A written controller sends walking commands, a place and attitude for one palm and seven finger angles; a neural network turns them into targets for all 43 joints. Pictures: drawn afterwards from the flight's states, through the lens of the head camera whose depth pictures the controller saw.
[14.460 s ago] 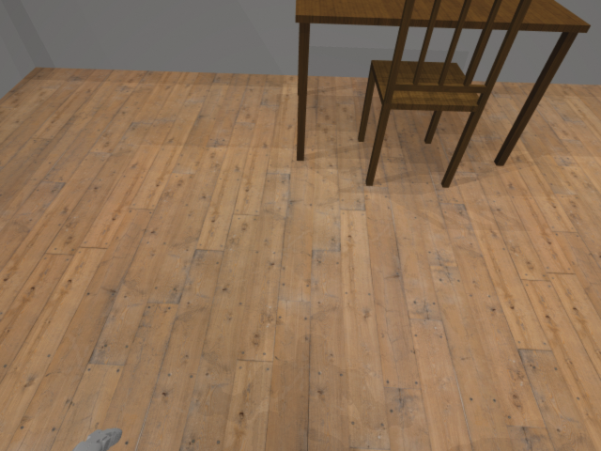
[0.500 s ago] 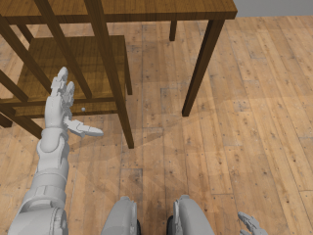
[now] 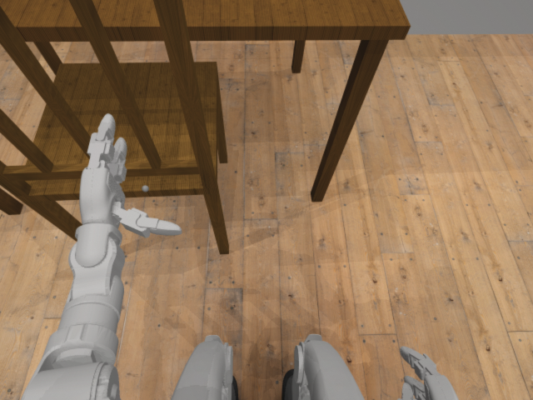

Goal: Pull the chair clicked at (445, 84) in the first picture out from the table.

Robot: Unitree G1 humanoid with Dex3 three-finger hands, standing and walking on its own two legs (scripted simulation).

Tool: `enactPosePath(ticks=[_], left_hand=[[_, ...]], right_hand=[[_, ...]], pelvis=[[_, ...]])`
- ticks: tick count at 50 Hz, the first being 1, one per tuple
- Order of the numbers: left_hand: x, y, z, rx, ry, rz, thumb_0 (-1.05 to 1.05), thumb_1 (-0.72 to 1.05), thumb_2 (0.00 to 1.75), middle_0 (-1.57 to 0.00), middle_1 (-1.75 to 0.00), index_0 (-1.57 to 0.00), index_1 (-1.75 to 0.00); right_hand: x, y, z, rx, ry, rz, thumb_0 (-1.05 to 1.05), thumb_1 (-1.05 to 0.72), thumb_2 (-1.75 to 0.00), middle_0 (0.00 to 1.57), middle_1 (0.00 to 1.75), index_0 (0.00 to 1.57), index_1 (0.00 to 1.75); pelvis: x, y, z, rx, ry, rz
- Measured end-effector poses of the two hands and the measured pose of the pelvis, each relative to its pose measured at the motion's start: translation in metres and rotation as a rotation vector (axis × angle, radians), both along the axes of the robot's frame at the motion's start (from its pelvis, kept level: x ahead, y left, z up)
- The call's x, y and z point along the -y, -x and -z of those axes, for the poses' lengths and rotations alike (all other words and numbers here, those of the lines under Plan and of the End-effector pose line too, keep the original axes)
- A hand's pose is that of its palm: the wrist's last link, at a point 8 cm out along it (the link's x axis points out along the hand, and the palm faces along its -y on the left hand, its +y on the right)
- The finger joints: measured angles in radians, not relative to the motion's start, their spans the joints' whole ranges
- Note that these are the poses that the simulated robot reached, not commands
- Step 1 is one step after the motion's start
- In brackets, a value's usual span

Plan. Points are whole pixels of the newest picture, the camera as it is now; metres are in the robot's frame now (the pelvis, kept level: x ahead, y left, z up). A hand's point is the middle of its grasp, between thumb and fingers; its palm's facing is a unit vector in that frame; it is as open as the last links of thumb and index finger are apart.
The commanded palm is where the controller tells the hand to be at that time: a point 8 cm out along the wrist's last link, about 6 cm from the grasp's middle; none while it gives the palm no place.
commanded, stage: aim the fingers beside a spindle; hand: left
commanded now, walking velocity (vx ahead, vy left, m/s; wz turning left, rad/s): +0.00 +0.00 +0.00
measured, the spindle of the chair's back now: (55, 101) +0.53 +0.33 +0.07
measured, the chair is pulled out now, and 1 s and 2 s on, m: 0.00 0.00 0.00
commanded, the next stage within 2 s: none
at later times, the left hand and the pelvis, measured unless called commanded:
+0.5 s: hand (138, 190) +0.41 +0.20 +0.02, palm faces +0.10 -0.99 -0.05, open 17.0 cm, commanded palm +0.38 +0.24 +0.03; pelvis +0.00 +0.00 +0.00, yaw +0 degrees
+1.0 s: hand (143, 192) +0.40 +0.19 +0.03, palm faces +0.06 -1.00 -0.03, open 17.0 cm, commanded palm +0.38 +0.24 +0.03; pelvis +0.00 +0.00 +0.00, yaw +0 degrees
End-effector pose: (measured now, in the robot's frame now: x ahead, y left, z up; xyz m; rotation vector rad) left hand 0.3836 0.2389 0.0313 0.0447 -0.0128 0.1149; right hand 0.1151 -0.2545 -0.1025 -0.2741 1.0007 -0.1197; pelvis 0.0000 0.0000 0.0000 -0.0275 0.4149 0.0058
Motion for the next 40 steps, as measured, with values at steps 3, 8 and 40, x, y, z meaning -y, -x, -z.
enactPosePath(ticks=[3, 8, 40], left_hand=[[-0.005, 0.001, -0.008, 0.018, -0.019, 0.005, -0.01, -0.5, 0.3, -0.07, -0.08, -0.06, -0.08], [0.0, 0.001, 0.0, -0.051, 0.002, 0.05, -0.01, -0.5, 0.3, -0.06, -0.08, -0.06, -0.08], [-0.002, -0.012, 0.007, -0.042, -0.001, 0.016, -0.01, -0.5, 0.3, -0.07, -0.08, -0.06, -0.08]], right_hand=[[-0.001, 0.0, 0.001, -0.008, -0.008, -0.003, 0.01, -0.9, -0.9, 0.2, 0.3, 0.21, 0.3], [-0.002, -0.001, 0.001, -0.017, -0.013, -0.006, 0.01, -0.9, -0.9, 0.2, 0.3, 0.21, 0.3], [0.002, 0.008, 0.003, -0.01, 0.013, 0.015, 0.01, -0.9, -0.9, 0.2, 0.3, 0.21, 0.3]], pelvis=[[0.001, -0.001, -0.001, 0.005, 0.001, -0.003], [0.001, -0.001, -0.003, 0.008, 0.003, -0.014], [0.001, 0.004, 0.004, -0.007, 0.004, -0.003]])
